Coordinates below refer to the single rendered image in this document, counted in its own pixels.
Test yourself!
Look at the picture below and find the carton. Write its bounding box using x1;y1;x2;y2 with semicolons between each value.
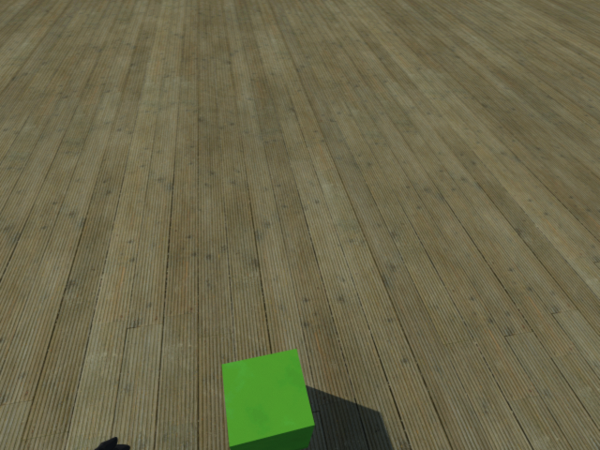
222;349;315;450

